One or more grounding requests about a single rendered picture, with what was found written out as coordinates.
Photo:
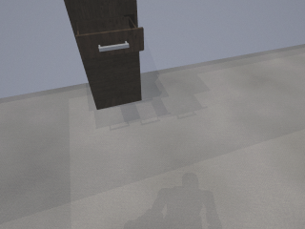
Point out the drawer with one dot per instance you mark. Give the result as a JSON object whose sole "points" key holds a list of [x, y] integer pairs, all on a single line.
{"points": [[108, 32]]}

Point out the handle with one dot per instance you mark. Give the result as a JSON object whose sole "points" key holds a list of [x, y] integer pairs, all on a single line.
{"points": [[114, 47]]}

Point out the cabinet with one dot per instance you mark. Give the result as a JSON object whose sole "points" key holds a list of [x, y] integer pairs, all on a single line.
{"points": [[114, 79]]}

